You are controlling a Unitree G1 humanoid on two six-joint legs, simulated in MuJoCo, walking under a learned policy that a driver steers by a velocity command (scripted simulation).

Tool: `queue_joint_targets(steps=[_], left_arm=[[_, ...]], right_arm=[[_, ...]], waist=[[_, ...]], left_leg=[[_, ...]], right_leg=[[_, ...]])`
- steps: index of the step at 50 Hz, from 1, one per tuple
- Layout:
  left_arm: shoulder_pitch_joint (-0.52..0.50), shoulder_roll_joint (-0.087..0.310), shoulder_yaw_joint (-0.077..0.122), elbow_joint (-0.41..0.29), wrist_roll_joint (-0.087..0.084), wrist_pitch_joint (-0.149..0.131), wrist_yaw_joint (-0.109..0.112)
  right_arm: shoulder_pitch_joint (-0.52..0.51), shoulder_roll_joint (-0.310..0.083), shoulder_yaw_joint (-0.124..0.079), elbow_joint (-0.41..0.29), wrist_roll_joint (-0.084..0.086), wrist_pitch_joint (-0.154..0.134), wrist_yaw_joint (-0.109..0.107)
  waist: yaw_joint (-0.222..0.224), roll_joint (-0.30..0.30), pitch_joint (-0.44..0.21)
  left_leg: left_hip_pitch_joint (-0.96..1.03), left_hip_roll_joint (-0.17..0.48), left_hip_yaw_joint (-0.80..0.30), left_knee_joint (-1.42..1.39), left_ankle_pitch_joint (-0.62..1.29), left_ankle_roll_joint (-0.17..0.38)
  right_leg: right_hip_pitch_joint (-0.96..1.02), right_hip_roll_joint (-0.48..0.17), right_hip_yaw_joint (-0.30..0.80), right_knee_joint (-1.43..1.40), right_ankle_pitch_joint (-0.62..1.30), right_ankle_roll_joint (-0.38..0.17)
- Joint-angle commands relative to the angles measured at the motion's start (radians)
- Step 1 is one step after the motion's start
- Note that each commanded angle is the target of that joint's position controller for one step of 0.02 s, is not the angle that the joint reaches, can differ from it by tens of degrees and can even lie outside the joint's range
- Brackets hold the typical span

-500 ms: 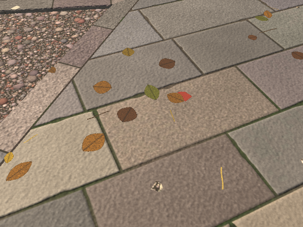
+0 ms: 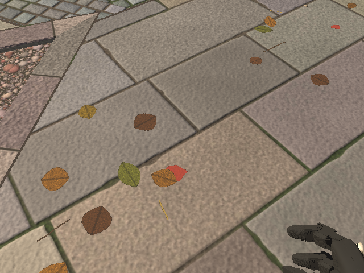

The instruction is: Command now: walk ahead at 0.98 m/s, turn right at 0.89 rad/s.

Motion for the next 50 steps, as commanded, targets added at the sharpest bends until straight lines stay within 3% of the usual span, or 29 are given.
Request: queue_joint_targets(steps=[1, 4, 5, 6, 7, 8, 9, 10, 11, 13, 15, 20, 22, 24, 26, 28, 29, 30, 31, 32, 33, 34, 37, 39, 41, 44, 47, 49, 50], left_arm=[[0.022, 0.170, 0.037, -0.065, -0.007, -0.014, 0.009], [-0.036, 0.215, 0.045, -0.085, -0.007, -0.014, 0.023], [-0.073, 0.255, 0.053, -0.097, 0.002, -0.017, 0.020], [-0.149, 0.280, 0.060, -0.117, 0.010, -0.023, 0.012], [-0.175, 0.179, 0.036, -0.148, 0.016, -0.032, 0.006], [-0.048, 0.028, -0.002, -0.196, -0.043, -0.026, 0.012], [-0.047, 0.129, -0.002, -0.185, -0.030, -0.005, 0.029], [-0.154, 0.165, 0.007, -0.175, 0.000, 0.010, 0.023], [-0.206, 0.157, 0.009, -0.186, 0.014, 0.021, 0.008], [-0.260, 0.105, 0.000, -0.222, 0.041, 0.048, -0.023], [-0.308, 0.051, -0.019, -0.271, 0.047, 0.063, -0.041], [-0.457, 0.074, -0.043, -0.357, 0.044, 0.054, -0.061], [-0.554, 0.074, -0.054, -0.379, 0.045, 0.044, -0.076], [-0.605, 0.079, -0.059, -0.384, 0.044, 0.036, -0.077], [-0.572, 0.113, -0.052, -0.370, 0.055, 0.030, -0.061], [-0.279, 0.174, -0.023, -0.281, 0.059, 0.026, -0.036], [-0.096, 0.222, 0.002, -0.222, 0.065, 0.027, -0.018], [-0.056, 0.306, 0.024, -0.196, 0.067, 0.029, 0.004], [-0.063, 0.360, 0.039, -0.217, 0.065, 0.033, 0.008], [-0.074, 0.310, 0.044, -0.201, 0.045, 0.032, 0.010], [-0.113, 0.270, 0.035, -0.174, 0.037, 0.023, 0.014], [-0.147, 0.223, 0.027, -0.163, 0.040, 0.011, 0.010], [-0.184, 0.124, -0.004, -0.146, 0.031, -0.018, 0.014], [-0.154, 0.127, -0.004, -0.121, 0.016, -0.037, 0.008], [-0.148, 0.120, -0.008, -0.113, 0.019, -0.049, -0.002], [-0.125, 0.122, -0.021, -0.102, 0.008, -0.070, 0.001], [-0.084, 0.181, -0.017, -0.085, 0.012, -0.076, 0.026], [-0.101, 0.237, -0.004, -0.092, 0.034, -0.049, 0.060], [-0.136, 0.260, 0.004, -0.104, 0.046, -0.028, 0.073]], right_arm=[[-0.123, -0.074, -0.008, -0.102, 0.016, -0.006, 0.001], [-0.017, -0.129, -0.026, -0.098, 0.025, -0.007, -0.023], [0.119, -0.186, -0.050, -0.069, 0.036, -0.010, -0.039], [0.329, -0.236, -0.073, -0.017, 0.042, -0.011, -0.060], [0.533, -0.301, -0.098, 0.017, 0.012, -0.010, -0.085], [0.493, -0.336, -0.104, 0.003, -0.026, -0.014, -0.080], [0.400, -0.283, -0.116, -0.005, -0.020, -0.006, -0.059], [0.328, -0.169, -0.092, -0.014, -0.008, -0.006, -0.052], [0.316, -0.126, -0.081, 0.012, -0.005, -0.008, -0.047], [0.360, -0.106, -0.072, 0.077, -0.002, -0.022, -0.045], [0.408, -0.076, -0.063, 0.134, 0.023, -0.042, -0.026], [0.384, -0.122, -0.064, 0.162, 0.026, -0.069, -0.009], [0.438, -0.155, -0.065, 0.185, 0.037, -0.071, -0.009], [0.505, -0.201, -0.069, 0.216, 0.035, -0.062, -0.014], [0.547, -0.261, -0.073, 0.236, 0.032, -0.044, -0.033], [0.525, -0.310, -0.079, 0.240, 0.028, -0.013, -0.052], [0.496, -0.306, -0.077, 0.225, 0.033, -0.005, -0.055], [0.539, -0.177, -0.055, 0.191, 0.012, -0.004, -0.041], [0.622, -0.129, -0.045, 0.140, 0.066, -0.014, -0.026], [0.448, -0.203, -0.059, 0.108, 0.061, -0.023, -0.032], [0.393, -0.176, -0.052, 0.091, 0.062, -0.029, -0.028], [0.387, -0.154, -0.045, 0.101, 0.050, -0.025, -0.026], [0.446, -0.098, -0.036, 0.136, 0.022, 0.029, 0.001], [0.343, -0.085, -0.036, 0.106, 0.024, 0.043, 0.014], [0.231, -0.078, -0.030, 0.062, 0.040, 0.040, 0.019], [0.127, -0.068, -0.016, 0.034, 0.046, 0.027, 0.036], [0.108, -0.097, -0.017, 0.040, 0.042, 0.022, 0.043], [0.219, -0.152, -0.033, 0.072, 0.034, 0.031, 0.038], [0.373, -0.193, -0.051, 0.113, 0.033, 0.035, 0.034]], waist=[[-0.005, -0.045, 0.058], [-0.077, -0.077, -0.051], [-0.155, -0.090, -0.137], [-0.275, -0.085, -0.224], [-0.335, 0.012, -0.342], [-0.197, 0.347, -0.474], [-0.186, 0.271, -0.436], [-0.194, 0.114, -0.268], [-0.181, 0.014, -0.147], [-0.143, 0.015, -0.040], [-0.115, 0.056, -0.001], [-0.069, 0.056, 0.093], [-0.101, 0.015, 0.128], [-0.119, 0.015, 0.140], [-0.083, 0.096, 0.066], [0.069, 0.155, -0.115], [0.158, 0.135, -0.197], [0.068, -0.061, -0.284], [-0.009, -0.222, -0.451], [0.033, -0.051, -0.329], [-0.008, -0.035, -0.149], [-0.056, 0.036, -0.062], [-0.149, 0.002, -0.008], [-0.135, -0.025, 0.071], [-0.122, -0.047, 0.121], [-0.104, -0.022, 0.116], [-0.110, -0.039, 0.072], [-0.182, -0.110, -0.019], [-0.264, -0.126, -0.093]], left_leg=[[0.229, -0.107, 0.088, -0.142, 0.113, 0.015], [0.505, -0.167, 0.060, -0.283, 0.037, 0.043], [0.668, -0.159, 0.031, -0.279, -0.022, 0.052], [0.884, -0.116, 0.018, -0.287, -0.089, 0.060], [1.127, 0.059, -0.131, -0.245, -0.384, 0.084], [1.360, 0.391, -0.676, -0.366, -0.446, 0.189], [1.252, 0.366, -0.801, -0.456, -0.680, 0.233], [1.080, 0.294, -0.626, -0.497, -0.711, 0.210], [0.934, 0.260, -0.488, -0.521, -0.559, 0.193], [0.777, 0.203, -0.281, -0.560, -0.374, 0.156], [0.716, 0.177, -0.172, -0.599, -0.264, 0.139], [0.587, 0.092, 0.122, -0.713, 0.038, 0.125], [0.555, 0.083, 0.188, -0.801, 0.131, 0.124], [0.673, 0.103, 0.224, -0.792, 0.372, 0.131], [0.841, 0.134, 0.244, -0.626, 0.852, 0.127], [0.850, 0.158, 0.244, -0.217, 1.037, 0.122], [0.702, 0.128, 0.250, 0.078, 0.857, 0.116], [0.440, 0.024, 0.211, 0.438, -0.149, 0.116], [0.122, -0.115, 0.053, 0.750, -0.529, 0.097], [0.006, -0.062, -0.022, 0.737, -0.396, 0.116], [-0.013, -0.034, 0.001, 0.662, -0.321, 0.111], [0.037, -0.002, 0.000, 0.581, -0.306, 0.103], [0.175, 0.037, -0.022, 0.457, -0.313, 0.078], [0.106, 0.034, -0.010, 0.383, -0.229, 0.077], [0.095, 0.007, 0.029, 0.238, -0.081, 0.085], [0.226, -0.039, 0.140, 0.002, 0.156, 0.120], [0.298, -0.125, 0.219, -0.117, 0.213, 0.165], [0.399, -0.205, 0.249, -0.130, 0.079, 0.186], [0.542, -0.242, 0.249, -0.122, 0.011, 0.202]], right_leg=[[-0.177, -0.214, 0.205, -0.065, 0.740, -0.030], [-0.097, -0.214, 0.212, 0.127, 1.024, 0.024], [-0.101, -0.217, 0.226, 0.295, 1.060, 0.039], [-0.183, -0.187, 0.216, 0.512, 0.985, 0.043], [-0.342, -0.141, 0.159, 0.816, 0.617, 0.037], [-0.652, -0.031, 0.032, 1.125, -0.195, 0.071], [-0.770, -0.124, -0.024, 1.197, -0.101, 0.050], [-0.782, -0.179, -0.045, 1.154, 0.002, 0.052], [-0.772, -0.206, -0.064, 1.115, 0.032, 0.055], [-0.767, -0.260, -0.073, 1.083, 0.032, 0.060], [-0.796, -0.291, -0.072, 1.054, 0.043, 0.059], [-0.766, -0.257, -0.111, 0.741, 0.283, 0.068], [-0.631, -0.221, -0.225, 0.551, 0.366, 0.051], [-0.588, -0.185, -0.280, 0.456, 0.352, 0.025], [-0.515, -0.114, -0.324, 0.408, 0.235, 0.001], [-0.198, -0.070, -0.287, 0.353, 0.129, -0.037], [0.051, -0.110, -0.219, 0.286, 0.121, -0.058], [0.281, -0.352, 0.055, 0.341, -0.038, -0.040], [0.484, -0.578, 0.616, 0.164, -0.127, -0.160], [0.400, -0.506, 0.529, 0.080, -0.077, -0.127], [0.226, -0.477, 0.378, 0.051, 0.051, -0.117], [0.070, -0.437, 0.284, 0.024, 0.150, -0.095], [-0.166, -0.372, 0.101, -0.073, 0.187, -0.049], [-0.210, -0.342, -0.023, -0.137, 0.293, -0.003], [-0.247, -0.293, -0.159, -0.176, 0.473, 0.043], [-0.248, -0.276, -0.290, -0.219, 0.703, 0.101], [-0.053, -0.317, -0.345, -0.159, 1.121, 0.151], [0.071, -0.351, -0.364, 0.063, 1.453, 0.188], [0.063, -0.362, -0.364, 0.287, 1.542, 0.196]])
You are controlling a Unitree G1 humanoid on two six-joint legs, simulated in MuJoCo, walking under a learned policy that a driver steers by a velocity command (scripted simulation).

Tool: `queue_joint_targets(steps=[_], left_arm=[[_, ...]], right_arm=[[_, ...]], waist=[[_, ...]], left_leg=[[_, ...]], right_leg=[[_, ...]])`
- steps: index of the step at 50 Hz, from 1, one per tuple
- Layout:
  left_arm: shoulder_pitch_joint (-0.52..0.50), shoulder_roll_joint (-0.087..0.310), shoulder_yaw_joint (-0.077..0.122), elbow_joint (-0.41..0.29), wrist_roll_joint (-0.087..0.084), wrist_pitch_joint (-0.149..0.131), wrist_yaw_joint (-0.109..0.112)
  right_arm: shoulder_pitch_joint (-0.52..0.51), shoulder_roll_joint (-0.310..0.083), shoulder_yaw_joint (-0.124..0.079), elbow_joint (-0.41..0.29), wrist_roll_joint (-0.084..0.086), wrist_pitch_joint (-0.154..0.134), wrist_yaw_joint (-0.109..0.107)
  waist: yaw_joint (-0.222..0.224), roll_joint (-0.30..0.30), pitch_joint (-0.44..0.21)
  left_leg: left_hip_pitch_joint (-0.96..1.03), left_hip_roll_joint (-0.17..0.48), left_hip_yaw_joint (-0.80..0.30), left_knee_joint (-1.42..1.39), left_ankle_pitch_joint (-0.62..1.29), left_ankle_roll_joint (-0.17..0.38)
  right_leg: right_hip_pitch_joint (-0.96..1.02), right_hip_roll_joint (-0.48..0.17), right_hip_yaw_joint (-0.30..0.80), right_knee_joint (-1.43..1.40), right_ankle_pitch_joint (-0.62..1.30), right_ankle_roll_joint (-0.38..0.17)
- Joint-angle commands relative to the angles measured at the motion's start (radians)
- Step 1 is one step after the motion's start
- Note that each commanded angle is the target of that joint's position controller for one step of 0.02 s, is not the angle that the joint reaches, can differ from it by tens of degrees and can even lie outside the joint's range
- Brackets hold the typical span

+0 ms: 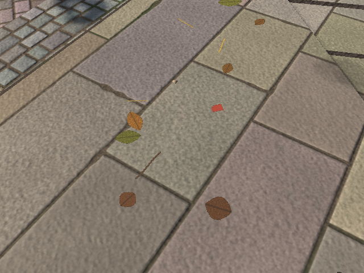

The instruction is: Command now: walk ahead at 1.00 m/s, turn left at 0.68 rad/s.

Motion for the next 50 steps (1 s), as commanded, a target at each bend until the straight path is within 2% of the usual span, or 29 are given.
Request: queue_joint_targets(steps=[1, 2, 3, 4, 5, 6, 8, 9, 10, 12, 14, 18, 19, 20, 21, 22, 24, 27, 29, 33, 38, 40, 41, 42, 43, 44, 45, 47, 50], left_arm=[[-0.161, 0.245, 0.056, -0.109, 0.029, 0.027, 0.040], [-0.223, 0.253, 0.065, -0.120, 0.025, 0.036, 0.032], [-0.215, 0.064, 0.017, -0.191, 0.034, 0.004, 0.009], [-0.143, 0.073, -0.002, -0.268, -0.007, -0.014, 0.000], [-0.202, 0.118, -0.009, -0.269, 0.008, -0.031, -0.003], [-0.220, 0.128, -0.006, -0.267, 0.009, -0.034, -0.008], [-0.227, 0.113, -0.011, -0.275, 0.042, 0.013, -0.003], [-0.232, 0.107, -0.014, -0.284, 0.046, 0.043, -0.001], [-0.287, 0.141, 0.012, -0.326, -0.019, 0.009, -0.001], [-0.409, 0.077, -0.003, -0.388, -0.004, -0.008, 0.010], [-0.453, 0.042, -0.006, -0.403, -0.010, -0.005, 0.016], [-0.439, 0.097, 0.030, -0.424, -0.040, 0.009, 0.013], [-0.326, 0.112, 0.043, -0.394, -0.027, 0.007, 0.017], [-0.164, 0.131, 0.048, -0.357, -0.007, 0.012, 0.025], [-0.154, 0.149, 0.036, -0.380, 0.029, 0.027, 0.019], [-0.213, 0.184, 0.057, -0.365, 0.007, 0.039, 0.014], [-0.359, 0.061, 0.035, -0.417, -0.005, 0.065, 0.037], [-0.422, 0.096, 0.043, -0.383, 0.001, 0.085, 0.037], [-0.394, 0.124, 0.060, -0.341, 0.002, 0.082, 0.030], [-0.422, 0.165, 0.083, -0.314, -0.010, 0.092, 0.023], [-0.385, 0.200, 0.096, -0.267, -0.039, 0.102, -0.001], [-0.363, 0.170, 0.086, -0.246, -0.055, 0.105, -0.003], [-0.306, 0.127, 0.074, -0.223, -0.043, 0.108, -0.008], [-0.278, 0.076, 0.053, -0.261, 0.009, 0.108, -0.020], [-0.371, 0.134, 0.074, -0.283, -0.002, 0.106, -0.007], [-0.399, 0.162, 0.083, -0.284, -0.030, 0.112, 0.000], [-0.370, 0.151, 0.084, -0.266, -0.036, 0.122, 0.008], [-0.318, 0.144, 0.086, -0.228, -0.015, 0.139, 0.019], [-0.298, 0.097, 0.069, -0.223, -0.026, 0.141, 0.015]], right_arm=[[0.497, -0.185, -0.067, 0.091, -0.005, 0.007, -0.015], [0.636, -0.229, -0.097, 0.125, 0.003, 0.014, -0.033], [0.549, -0.293, -0.117, 0.128, 0.005, 0.031, -0.046], [0.464, -0.334, -0.128, 0.076, -0.001, 0.033, -0.051], [0.403, -0.252, -0.119, 0.036, -0.001, 0.032, -0.060], [0.351, -0.192, -0.104, 0.043, 0.002, 0.032, -0.064], [0.300, -0.169, -0.092, 0.028, 0.012, 0.010, -0.064], [0.292, -0.167, -0.087, 0.029, 0.016, 0.000, -0.060], [0.184, -0.094, -0.066, -0.045, 0.043, -0.036, -0.051], [0.165, -0.178, -0.092, -0.041, 0.062, -0.038, -0.074], [0.259, -0.209, -0.112, -0.012, 0.064, 0.001, -0.103], [0.257, -0.141, -0.105, -0.032, 0.060, 0.047, -0.128], [0.200, -0.116, -0.098, -0.063, 0.056, 0.048, -0.126], [0.216, -0.041, -0.075, -0.093, 0.027, 0.051, -0.119], [0.397, 0.021, -0.054, -0.109, 0.014, 0.046, -0.108], [0.523, -0.096, -0.064, -0.125, 0.040, 0.046, -0.078], [0.307, -0.202, -0.100, -0.134, 0.049, 0.082, -0.086], [0.229, -0.132, -0.090, -0.187, 0.041, 0.110, -0.099], [0.211, -0.079, -0.075, -0.210, 0.039, 0.100, -0.101], [0.174, -0.108, -0.081, -0.217, 0.040, 0.103, -0.087], [0.122, -0.121, -0.086, -0.230, 0.031, 0.108, -0.067], [0.180, -0.125, -0.096, -0.203, 0.023, 0.102, -0.064], [0.215, -0.167, -0.110, -0.200, 0.021, 0.099, -0.070], [0.207, -0.284, -0.128, -0.232, 0.008, 0.099, -0.085], [0.228, -0.281, -0.127, -0.238, -0.021, 0.085, -0.083], [0.194, -0.245, -0.115, -0.231, -0.028, 0.068, -0.079], [0.126, -0.210, -0.106, -0.228, -0.012, 0.057, -0.079], [0.048, -0.158, -0.086, -0.234, 0.007, 0.053, -0.085], [0.038, -0.109, -0.069, -0.221, 0.001, 0.050, -0.092]], waist=[[-0.315, -0.142, -0.199], [-0.393, -0.051, -0.211], [-0.216, 0.286, -0.171], [-0.156, 0.245, -0.359], [-0.151, 0.017, -0.239], [-0.081, -0.104, -0.082], [-0.006, -0.176, 0.016], [0.015, -0.174, 0.032], [0.021, -0.130, 0.010], [0.004, -0.069, -0.001], [-0.062, -0.033, -0.109], [-0.047, 0.104, -0.146], [0.020, 0.108, -0.201], [0.059, 0.029, -0.354], [-0.033, -0.204, -0.490], [-0.103, -0.325, -0.587], [-0.047, -0.097, -0.306], [-0.086, -0.069, -0.104], [-0.079, -0.111, -0.131], [-0.078, -0.119, -0.198], [-0.059, -0.152, -0.169], [-0.082, -0.133, -0.172], [-0.079, -0.035, -0.167], [-0.034, 0.289, -0.166], [-0.123, 0.238, -0.215], [-0.107, 0.155, -0.176], [-0.066, 0.124, -0.152], [-0.029, 0.106, -0.162], [-0.017, 0.110, -0.173]], left_leg=[[0.638, -0.103, -0.004, 0.013, -0.130, 0.073], [0.795, -0.044, -0.107, -0.063, -0.203, 0.133], [1.040, 0.118, -0.416, 0.050, 0.023, 0.216], [1.157, 0.280, -0.865, -0.205, -0.224, 0.386], [1.014, 0.288, -0.906, -0.344, -0.277, 0.337], [0.791, 0.263, -0.806, -0.371, -0.145, 0.285], [0.502, 0.190, -0.634, -0.353, 0.242, 0.235], [0.389, 0.144, -0.545, -0.362, 0.366, 0.207], [0.300, 0.071, -0.540, -0.388, 0.268, 0.191], [0.217, -0.029, -0.437, -0.330, 0.390, 0.128], [0.253, -0.093, -0.415, -0.242, 0.324, 0.010], [0.335, -0.121, -0.523, -0.044, 0.057, -0.106], [0.331, -0.153, -0.489, 0.108, 0.036, -0.142], [0.238, -0.181, -0.413, 0.402, -0.392, -0.172], [0.079, -0.236, -0.387, 0.670, -0.936, -0.187], [0.004, -0.097, -0.381, 0.876, -0.819, -0.200], [-0.077, 0.009, -0.268, 0.872, -0.594, -0.234], [0.051, 0.062, -0.209, 0.702, -0.524, -0.232], [0.071, 0.080, -0.182, 0.590, -0.505, -0.230], [0.162, 0.129, -0.178, 0.400, -0.385, -0.204], [0.333, 0.062, -0.109, 0.095, -0.387, -0.146], [0.479, 0.010, -0.084, -0.116, -0.289, -0.100], [0.602, 0.077, -0.198, -0.213, -0.147, -0.055], [0.725, 0.372, -0.566, -0.227, 0.168, 0.082], [0.611, 0.436, -0.630, -0.282, 0.141, 0.211], [0.561, 0.373, -0.543, -0.292, 0.070, 0.177], [0.530, 0.313, -0.469, -0.284, 0.020, 0.119], [0.473, 0.257, -0.378, -0.270, 0.066, 0.074], [0.458, 0.220, -0.329, -0.261, 0.072, 0.070]], right_leg=[[-0.289, -0.285, -0.005, 0.701, 1.610, 0.059], [-0.464, -0.170, -0.030, 1.166, 1.102, 0.049], [-0.985, 0.004, 0.061, 1.568, -0.091, 0.082], [-1.180, -0.009, 0.264, 1.659, -0.107, 0.076], [-1.188, -0.072, 0.296, 1.536, -0.003, 0.048], [-1.130, -0.111, 0.279, 1.404, 0.049, 0.045], [-0.987, -0.162, 0.261, 1.251, 0.019, 0.082], [-0.909, -0.179, 0.239, 1.138, 0.009, 0.099], [-0.836, -0.149, 0.282, 1.006, 0.035, 0.100], [-0.743, -0.081, 0.205, 0.698, 0.165, 0.119], [-0.607, 0.023, 0.174, 0.462, 0.400, 0.125], [-0.475, 0.038, 0.246, 0.240, 0.592, 0.116], [-0.342, -0.014, 0.259, 0.167, 0.720, 0.092], [-0.084, -0.237, 0.419, 0.261, 0.924, 0.003], [0.093, -0.527, 0.731, 0.392, 1.377, -0.168], [0.086, -0.698, 0.964, 0.350, 0.996, -0.307], [-0.208, -0.478, 0.672, 0.235, 0.426, -0.223], [-0.574, -0.336, 0.412, 0.141, 0.474, -0.161], [-0.555, -0.346, 0.335, 0.127, 0.636, -0.188], [-0.525, -0.401, 0.248, 0.119, 0.552, -0.195], [-0.537, -0.397, 0.182, 0.163, 0.407, -0.158], [-0.571, -0.360, 0.141, 0.273, 0.350, -0.090], [-0.680, -0.303, 0.074, 0.410, 0.227, -0.011], [-0.952, -0.161, -0.012, 0.733, -0.214, 0.098], [-1.004, -0.133, 0.149, 0.921, -0.261, 0.107], [-0.998, -0.150, 0.186, 0.989, -0.184, 0.094], [-0.996, -0.157, 0.194, 0.983, -0.104, 0.087], [-0.917, -0.156, 0.185, 1.004, 0.001, 0.107], [-0.825, -0.153, 0.183, 0.874, 0.061, 0.117]])
Over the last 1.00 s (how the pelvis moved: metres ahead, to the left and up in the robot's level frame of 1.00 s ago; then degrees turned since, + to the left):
0.89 -0.24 -0.02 -18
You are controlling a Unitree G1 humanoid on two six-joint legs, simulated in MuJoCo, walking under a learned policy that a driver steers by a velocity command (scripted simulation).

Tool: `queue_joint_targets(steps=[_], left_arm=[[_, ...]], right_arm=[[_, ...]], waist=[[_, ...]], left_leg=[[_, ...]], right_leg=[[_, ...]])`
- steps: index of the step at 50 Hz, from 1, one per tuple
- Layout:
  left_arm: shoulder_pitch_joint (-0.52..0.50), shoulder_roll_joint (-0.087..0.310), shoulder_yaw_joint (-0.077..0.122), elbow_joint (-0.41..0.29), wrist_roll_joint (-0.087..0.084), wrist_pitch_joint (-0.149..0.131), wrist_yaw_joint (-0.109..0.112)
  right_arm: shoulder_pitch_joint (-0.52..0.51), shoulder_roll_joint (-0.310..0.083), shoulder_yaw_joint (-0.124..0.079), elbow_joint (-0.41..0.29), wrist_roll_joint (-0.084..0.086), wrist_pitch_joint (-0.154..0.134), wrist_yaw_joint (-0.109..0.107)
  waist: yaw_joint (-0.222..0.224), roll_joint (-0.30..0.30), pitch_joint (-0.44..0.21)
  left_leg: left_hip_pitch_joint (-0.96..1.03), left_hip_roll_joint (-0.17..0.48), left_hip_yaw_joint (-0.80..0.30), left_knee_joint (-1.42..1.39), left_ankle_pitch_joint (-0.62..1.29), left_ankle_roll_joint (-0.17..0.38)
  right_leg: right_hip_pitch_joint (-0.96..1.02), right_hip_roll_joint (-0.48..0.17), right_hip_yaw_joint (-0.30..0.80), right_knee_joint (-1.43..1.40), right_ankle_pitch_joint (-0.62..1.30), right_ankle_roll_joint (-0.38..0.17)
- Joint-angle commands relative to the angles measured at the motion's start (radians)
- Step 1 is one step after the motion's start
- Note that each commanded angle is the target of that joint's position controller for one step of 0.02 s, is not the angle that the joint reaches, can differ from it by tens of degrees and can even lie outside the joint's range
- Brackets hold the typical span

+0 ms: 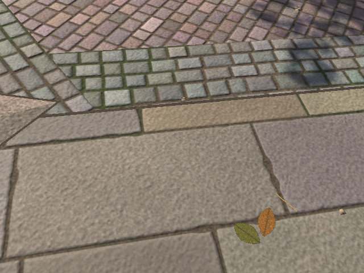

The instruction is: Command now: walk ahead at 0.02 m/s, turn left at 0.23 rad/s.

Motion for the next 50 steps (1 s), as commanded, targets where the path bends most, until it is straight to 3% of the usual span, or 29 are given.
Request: queue_joint_targets(steps=[1, 2, 5, 7, 8, 9, 10, 11, 12, 15, 24, 42, 43, 44, 45, 46, 47, 48, 49, 50], left_arm=[[0.000, 0.024, -0.004, -0.058, -0.004, -0.008, 0.000], [-0.020, 0.009, -0.013, -0.064, -0.002, -0.009, -0.004], [-0.023, 0.023, -0.015, -0.069, -0.007, -0.010, -0.017], [0.026, 0.006, -0.020, -0.047, -0.003, -0.016, -0.025], [0.038, 0.019, -0.022, -0.043, 0.015, -0.019, -0.026], [0.049, 0.091, -0.010, -0.050, 0.032, -0.021, -0.022], [-0.004, 0.095, -0.008, -0.037, 0.024, -0.024, -0.023], [-0.049, 0.026, -0.024, -0.057, 0.018, -0.030, -0.029], [-0.052, 0.011, -0.028, -0.053, 0.021, -0.036, -0.029], [-0.017, 0.017, -0.030, -0.036, 0.015, -0.053, -0.023], [0.000, -0.008, -0.039, -0.004, 0.009, -0.049, -0.013], [0.030, -0.017, -0.039, 0.146, 0.001, -0.049, -0.009], [0.076, 0.000, -0.030, 0.171, -0.006, -0.044, -0.007], [0.107, 0.039, -0.015, 0.182, -0.021, -0.040, -0.005], [0.163, 0.071, -0.005, 0.188, -0.032, -0.045, -0.003], [0.184, 0.126, 0.012, 0.195, -0.039, -0.061, 0.000], [0.168, 0.135, 0.018, 0.186, -0.033, -0.079, 0.004], [0.152, 0.110, 0.013, 0.177, -0.020, -0.099, 0.005], [0.125, 0.082, 0.007, 0.164, -0.017, -0.113, 0.001], [0.110, 0.071, 0.005, 0.155, -0.028, -0.116, -0.004]], right_arm=[[-0.073, -0.118, -0.035, -0.067, 0.002, -0.020, -0.011], [-0.058, -0.122, -0.037, -0.058, 0.003, -0.017, -0.012], [-0.019, -0.130, -0.039, -0.029, 0.004, -0.011, -0.009], [-0.037, -0.103, -0.028, -0.013, 0.019, -0.011, -0.007], [0.000, -0.079, -0.020, 0.003, 0.017, -0.017, -0.007], [0.039, -0.056, -0.013, 0.008, -0.003, -0.027, -0.004], [0.081, -0.040, -0.014, 0.009, -0.009, -0.034, 0.001], [0.023, -0.079, -0.021, 0.018, -0.018, -0.031, -0.003], [-0.024, -0.097, -0.032, 0.014, -0.011, -0.026, -0.006], [-0.022, -0.069, -0.032, 0.024, -0.006, -0.011, -0.012], [0.027, -0.045, -0.041, 0.087, 0.000, -0.022, -0.018], [0.055, -0.039, -0.052, 0.230, 0.010, -0.015, -0.042], [0.094, -0.036, -0.055, 0.257, 0.016, -0.013, -0.042], [0.098, -0.050, -0.063, 0.261, 0.026, -0.016, -0.039], [0.041, -0.058, -0.065, 0.236, 0.036, -0.031, -0.034], [-0.040, -0.017, -0.053, 0.195, 0.058, -0.056, -0.023], [-0.112, -0.034, -0.053, 0.169, 0.065, -0.079, -0.014], [-0.126, -0.054, -0.061, 0.166, 0.063, -0.096, -0.007], [-0.098, -0.051, -0.063, 0.179, 0.057, -0.108, -0.002], [-0.072, -0.044, -0.062, 0.189, 0.053, -0.117, 0.005]], waist=[[0.010, 0.168, -0.140], [-0.007, 0.178, -0.139], [-0.031, 0.198, -0.133], [0.011, 0.176, -0.110], [0.007, 0.142, -0.111], [-0.034, 0.011, -0.123], [-0.095, -0.152, -0.113], [-0.056, -0.125, -0.082], [-0.037, -0.098, -0.053], [-0.021, -0.054, -0.031], [-0.009, 0.034, -0.041], [-0.009, 0.031, -0.014], [-0.004, 0.010, -0.055], [0.007, -0.028, -0.009], [0.042, -0.070, 0.062], [0.053, -0.175, 0.130], [0.069, -0.173, 0.189], [0.060, -0.123, 0.182], [0.036, -0.082, 0.134], [0.024, -0.067, 0.095]], left_leg=[[0.110, 0.197, -0.153, -0.128, 0.371, 0.178], [0.115, 0.203, -0.164, -0.120, 0.358, 0.184], [0.113, 0.225, -0.218, -0.106, 0.311, 0.208], [0.063, 0.189, -0.211, -0.080, 0.227, 0.169], [0.025, 0.151, -0.202, -0.068, 0.135, 0.115], [-0.029, 0.075, -0.143, 0.016, -0.004, 0.052], [0.015, 0.008, -0.052, 0.006, -0.088, 0.001], [0.085, 0.016, -0.047, -0.002, -0.043, -0.026], [0.083, 0.011, -0.045, 0.000, -0.011, -0.025], [0.090, 0.021, -0.066, -0.014, 0.040, -0.006], [0.106, 0.027, -0.069, -0.020, 0.107, -0.014], [0.165, 0.031, -0.058, -0.041, 0.170, -0.020], [0.163, -0.012, -0.010, -0.010, -0.068, -0.012], [0.069, -0.041, 0.020, 0.036, -0.342, -0.002], [-0.091, -0.034, 0.025, 0.110, -0.444, 0.005], [-0.208, -0.024, 0.076, 0.243, -0.307, 0.004], [-0.310, 0.044, 0.009, 0.360, -0.252, 0.016], [-0.408, 0.085, -0.030, 0.444, -0.235, 0.025], [-0.446, 0.111, -0.040, 0.475, -0.203, 0.033], [-0.421, 0.121, -0.027, 0.421, -0.177, 0.036]], right_leg=[[0.070, -0.022, 0.034, -0.135, 0.044, 0.004], [0.102, -0.020, 0.031, -0.206, 0.029, 0.001], [0.196, -0.004, 0.016, -0.361, 0.007, -0.012], [0.327, 0.012, -0.006, -0.608, 0.188, -0.039], [0.411, -0.016, 0.038, -0.671, 0.306, -0.058], [0.475, -0.129, 0.151, -0.655, 0.524, -0.097], [0.362, -0.169, 0.171, -0.653, 0.402, -0.167], [0.271, -0.137, 0.169, -0.686, 0.227, -0.167], [0.254, -0.102, 0.140, -0.685, 0.146, -0.137], [0.252, -0.071, 0.102, -0.670, 0.125, -0.101], [0.287, -0.043, 0.073, -0.633, 0.166, -0.104], [0.301, -0.018, 0.052, -0.660, 0.209, -0.096], [0.325, -0.005, 0.047, -0.674, -0.021, -0.116], [0.314, -0.035, 0.109, -0.712, -0.313, -0.157], [0.336, -0.129, 0.255, -0.800, -0.542, -0.218], [0.361, -0.291, 0.480, -0.938, -0.657, -0.301], [0.359, -0.384, 0.612, -1.009, -0.566, -0.353], [0.429, -0.402, 0.621, -1.012, -0.450, -0.353], [0.491, -0.376, 0.567, -0.986, -0.357, -0.325], [0.510, -0.338, 0.481, -0.975, -0.285, -0.292]])
Over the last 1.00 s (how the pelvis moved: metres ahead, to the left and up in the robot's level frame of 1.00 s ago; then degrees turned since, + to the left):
0.42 0.04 0.03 48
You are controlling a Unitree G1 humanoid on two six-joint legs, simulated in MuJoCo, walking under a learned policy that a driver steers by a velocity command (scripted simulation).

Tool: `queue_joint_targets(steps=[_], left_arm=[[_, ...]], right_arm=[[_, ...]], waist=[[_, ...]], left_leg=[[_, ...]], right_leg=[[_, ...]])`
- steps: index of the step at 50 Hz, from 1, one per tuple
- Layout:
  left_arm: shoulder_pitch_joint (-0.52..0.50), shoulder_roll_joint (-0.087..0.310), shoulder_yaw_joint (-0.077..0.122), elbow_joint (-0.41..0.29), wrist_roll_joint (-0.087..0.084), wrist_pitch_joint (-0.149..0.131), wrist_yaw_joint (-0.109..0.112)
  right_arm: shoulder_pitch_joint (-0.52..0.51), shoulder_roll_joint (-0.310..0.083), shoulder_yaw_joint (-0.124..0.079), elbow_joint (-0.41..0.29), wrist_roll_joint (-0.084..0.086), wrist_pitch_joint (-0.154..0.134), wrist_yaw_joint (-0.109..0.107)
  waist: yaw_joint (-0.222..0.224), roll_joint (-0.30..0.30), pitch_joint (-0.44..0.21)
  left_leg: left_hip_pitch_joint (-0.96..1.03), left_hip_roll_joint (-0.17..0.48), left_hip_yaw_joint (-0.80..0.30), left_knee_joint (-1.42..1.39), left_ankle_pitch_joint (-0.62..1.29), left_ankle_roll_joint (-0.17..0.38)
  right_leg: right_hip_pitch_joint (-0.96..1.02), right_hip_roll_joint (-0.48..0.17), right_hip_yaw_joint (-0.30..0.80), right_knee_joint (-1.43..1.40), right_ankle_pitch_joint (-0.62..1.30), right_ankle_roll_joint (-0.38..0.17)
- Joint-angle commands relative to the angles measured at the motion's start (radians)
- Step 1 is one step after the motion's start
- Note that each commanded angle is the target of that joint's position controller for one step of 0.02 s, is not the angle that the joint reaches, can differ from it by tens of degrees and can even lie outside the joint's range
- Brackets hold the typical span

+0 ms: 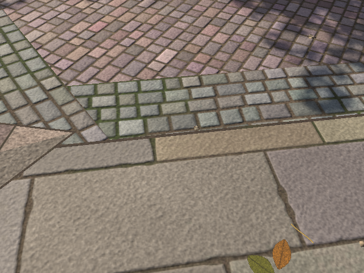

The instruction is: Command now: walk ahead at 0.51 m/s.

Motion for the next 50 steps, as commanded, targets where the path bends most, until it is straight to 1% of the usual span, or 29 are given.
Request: queue_joint_targets(steps=[1, 3, 4, 6, 7, 8, 9, 10, 11, 12, 14, 17, 20, 26, 28, 29, 30, 31, 32, 33, 34, 35, 36, 38, 39, 41, 44, 47, 50], left_arm=[[-0.043, 0.159, 0.036, -0.067, -0.015, -0.036, -0.002], [-0.057, 0.178, 0.042, -0.069, -0.019, -0.029, -0.008], [-0.032, 0.188, 0.052, -0.042, 0.063, -0.017, -0.026], [-0.061, 0.189, 0.061, -0.041, 0.057, -0.007, -0.035], [-0.082, 0.169, 0.053, -0.047, 0.060, -0.010, -0.037], [-0.151, 0.094, 0.030, -0.074, 0.076, -0.016, -0.040], [-0.226, -0.028, 0.001, -0.160, 0.063, -0.031, -0.038], [-0.203, 0.006, 0.004, -0.185, 0.046, -0.034, -0.049], [-0.224, 0.069, 0.014, -0.190, 0.046, -0.035, -0.062], [-0.181, 0.095, 0.021, -0.165, 0.058, -0.034, -0.074], [-0.126, 0.092, 0.023, -0.137, 0.080, -0.012, -0.091], [-0.223, 0.066, 0.013, -0.175, 0.064, 0.018, -0.099], [-0.363, 0.062, 0.006, -0.231, 0.061, 0.020, -0.097], [-0.495, 0.047, -0.011, -0.296, 0.048, 0.015, -0.096], [-0.448, 0.062, -0.007, -0.293, 0.049, 0.013, -0.078], [-0.364, 0.087, 0.003, -0.276, 0.050, 0.011, -0.068], [-0.181, 0.125, 0.020, -0.227, 0.047, 0.008, -0.056], [0.063, 0.164, 0.042, -0.150, 0.050, 0.003, -0.042], [0.206, 0.257, 0.069, -0.120, 0.082, -0.003, -0.026], [0.201, 0.295, 0.082, -0.106, 0.077, -0.005, -0.040], [0.098, 0.252, 0.077, -0.108, 0.066, -0.007, -0.051], [0.033, 0.180, 0.061, -0.104, 0.062, -0.018, -0.051], [0.008, 0.121, 0.047, -0.092, 0.065, -0.028, -0.051], [-0.010, 0.058, 0.020, -0.058, 0.060, -0.042, -0.043], [0.004, 0.048, 0.015, -0.046, 0.052, -0.050, -0.041], [0.043, 0.069, 0.015, -0.028, 0.035, -0.066, -0.040], [0.115, 0.073, 0.009, -0.023, 0.023, -0.075, -0.044], [0.155, 0.121, 0.017, -0.027, 0.012, -0.083, -0.036], [0.184, 0.171, 0.025, -0.023, 0.013, -0.077, -0.030]], right_arm=[[-0.139, -0.074, -0.014, -0.094, -0.001, -0.062, 0.018], [-0.119, -0.048, -0.008, -0.070, -0.006, -0.067, 0.024], [-0.101, -0.045, -0.006, -0.083, -0.087, -0.031, 0.065], [0.046, -0.051, -0.015, -0.036, -0.073, -0.009, 0.067], [0.184, -0.083, -0.028, 0.007, -0.070, -0.014, 0.055], [0.391, -0.162, -0.048, 0.058, -0.087, -0.031, 0.039], [0.446, -0.240, -0.040, 0.050, -0.100, -0.047, 0.030], [0.285, -0.239, -0.035, 0.024, -0.099, -0.037, 0.023], [0.153, -0.201, -0.026, -0.015, -0.081, -0.040, 0.026], [0.101, -0.166, -0.015, -0.026, -0.066, -0.048, 0.033], [0.096, -0.117, 0.003, -0.019, -0.062, -0.064, 0.029], [0.198, -0.099, 0.009, 0.033, -0.057, -0.076, 0.028], [0.256, -0.094, 0.013, 0.052, -0.050, -0.083, 0.029], [0.284, -0.113, 0.017, 0.088, -0.046, -0.089, 0.017], [0.282, -0.147, 0.014, 0.102, -0.053, -0.083, 0.014], [0.285, -0.174, 0.008, 0.111, -0.062, -0.075, 0.007], [0.272, -0.206, -0.001, 0.116, -0.075, -0.061, -0.001], [0.228, -0.218, -0.006, 0.107, -0.075, -0.049, -0.005], [0.266, -0.118, 0.016, 0.075, -0.056, -0.050, 0.011], [0.304, -0.026, 0.033, 0.046, -0.023, -0.077, 0.033], [0.197, -0.112, 0.015, 0.019, -0.024, -0.086, 0.028], [0.092, -0.123, 0.014, -0.008, -0.026, -0.090, 0.025], [0.066, -0.102, 0.022, -0.015, -0.035, -0.090, 0.029], [0.086, -0.047, 0.035, -0.026, -0.073, -0.059, 0.048], [0.073, -0.033, 0.041, -0.033, -0.079, -0.043, 0.058], [-0.021, -0.031, 0.049, -0.074, -0.084, -0.025, 0.071], [-0.246, -0.062, 0.060, -0.171, -0.091, -0.031, 0.076], [-0.342, -0.046, 0.079, -0.208, -0.068, -0.044, 0.091], [-0.377, -0.091, 0.071, -0.231, -0.063, -0.043, 0.070]], waist=[[0.007, -0.094, 0.105], [-0.013, -0.124, 0.079], [-0.025, -0.125, 0.068], [-0.095, -0.076, 0.077], [-0.162, 0.003, 0.052], [-0.277, 0.217, -0.005], [-0.266, 0.396, -0.023], [-0.154, 0.272, 0.028], [-0.093, 0.127, 0.088], [-0.053, 0.063, 0.068], [-0.024, 0.106, 0.057], [-0.040, 0.086, 0.135], [-0.066, 0.068, 0.169], [-0.072, 0.079, 0.202], [-0.037, 0.121, 0.133], [0.009, 0.156, 0.070], [0.092, 0.188, -0.025], [0.207, 0.164, -0.135], [0.200, 0.016, -0.267], [0.109, -0.254, -0.383], [0.095, -0.151, -0.252], [0.075, -0.030, -0.102], [0.039, 0.054, -0.030], [-0.051, 0.012, 0.022], [-0.064, -0.001, 0.053], [-0.067, -0.002, 0.130], [-0.022, 0.026, 0.213], [0.004, 0.013, 0.198], [0.012, -0.005, 0.147]], left_leg=[[-0.277, 0.104, -0.041, -0.041, 0.054, 0.014], [-0.039, 0.046, 0.040, -0.183, 0.102, -0.014], [0.067, -0.017, 0.113, -0.267, 0.059, -0.022], [0.337, -0.057, 0.190, -0.351, 0.174, -0.028], [0.513, -0.061, 0.168, -0.366, 0.125, -0.021], [0.663, 0.110, -0.079, -0.475, -0.095, 0.004], [0.643, 0.342, -0.621, -0.698, -0.490, 0.062], [0.535, 0.421, -0.826, -0.792, -0.633, 0.149], [0.450, 0.409, -0.711, -0.757, -0.526, 0.143], [0.378, 0.334, -0.547, -0.740, -0.374, 0.120], [0.300, 0.239, -0.371, -0.787, -0.224, 0.100], [0.318, 0.200, -0.261, -0.830, -0.054, 0.121], [0.346, 0.180, -0.167, -0.865, 0.115, 0.136], [0.477, 0.202, -0.020, -0.922, 0.558, 0.128], [0.549, 0.213, 0.028, -0.770, 1.075, 0.110], [0.583, 0.225, 0.039, -0.627, 1.309, 0.100], [0.566, 0.234, 0.047, -0.411, 1.419, 0.090], [0.434, 0.200, 0.067, -0.113, 1.318, 0.078], [0.100, 0.112, 0.061, 0.270, 0.869, 0.071], [-0.206, -0.084, -0.062, 0.578, 0.019, 0.050], [-0.340, -0.035, -0.147, 0.644, 0.076, 0.087], [-0.368, 0.026, -0.116, 0.625, 0.166, 0.090], [-0.319, 0.068, -0.110, 0.549, 0.203, 0.092], [-0.220, 0.109, -0.117, 0.457, 0.211, 0.071], [-0.225, 0.125, -0.110, 0.430, 0.206, 0.057], [-0.324, 0.153, -0.074, 0.368, 0.247, 0.028], [-0.350, 0.152, 0.005, 0.075, 0.413, -0.022], [-0.113, 0.082, 0.060, -0.207, 0.595, -0.026], [-0.087, 0.032, 0.054, -0.322, 0.586, -0.008]], right_leg=[[0.077, -0.299, 0.364, -0.357, -0.277, -0.153], [-0.051, -0.201, 0.204, -0.342, -0.180, -0.122], [-0.093, -0.154, 0.142, -0.334, -0.231, -0.134], [-0.267, -0.143, 0.100, -0.225, -0.293, -0.140], [-0.374, -0.108, 0.064, -0.053, -0.227, -0.130], [-0.520, -0.012, -0.043, 0.380, -0.120, -0.098], [-0.747, 0.110, 0.065, 0.707, -0.247, -0.090], [-0.851, 0.043, 0.164, 0.831, -0.105, -0.109], [-0.860, -0.045, 0.131, 0.839, 0.032, -0.102], [-0.761, -0.090, 0.103, 0.771, 0.105, -0.077], [-0.649, -0.114, 0.055, 0.720, 0.154, -0.026], [-0.735, -0.113, 0.010, 0.662, 0.241, 0.004], [-0.741, -0.093, -0.033, 0.491, 0.303, 0.020], [-0.554, -0.045, -0.116, 0.173, 0.355, -0.055], [-0.410, 0.033, -0.165, 0.142, 0.258, -0.100], [-0.312, 0.075, -0.172, 0.152, 0.192, -0.119], [-0.134, 0.107, -0.160, 0.159, 0.116, -0.139], [0.146, 0.091, -0.131, 0.109, 0.115, -0.158], [0.473, -0.139, 0.155, 0.097, -0.249, -0.198], [0.608, -0.359, 0.780, -0.152, -0.609, -0.264], [0.520, -0.323, 0.816, -0.249, -0.551, -0.245], [0.362, -0.306, 0.618, -0.226, -0.361, -0.233], [0.205, -0.272, 0.494, -0.245, -0.218, -0.211], [0.004, -0.199, 0.338, -0.286, -0.151, -0.167], [-0.044, -0.181, 0.303, -0.319, -0.149, -0.165], [-0.084, -0.165, 0.236, -0.381, -0.100, -0.172], [-0.133, -0.098, 0.156, -0.442, 0.124, -0.194], [-0.150, -0.085, 0.123, -0.486, 0.407, -0.177], [0.105, -0.116, 0.135, -0.397, 0.737, -0.160]])
Over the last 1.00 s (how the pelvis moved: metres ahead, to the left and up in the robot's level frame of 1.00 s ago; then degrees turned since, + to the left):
0.04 -0.02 0.00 1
